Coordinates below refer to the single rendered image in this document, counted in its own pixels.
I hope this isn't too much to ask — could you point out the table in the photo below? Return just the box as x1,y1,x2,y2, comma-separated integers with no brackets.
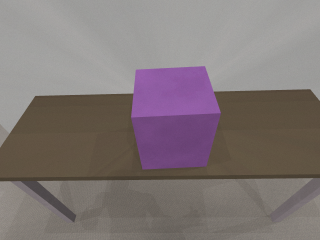
0,89,320,223

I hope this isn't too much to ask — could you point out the carton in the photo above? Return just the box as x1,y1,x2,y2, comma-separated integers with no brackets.
131,66,221,170

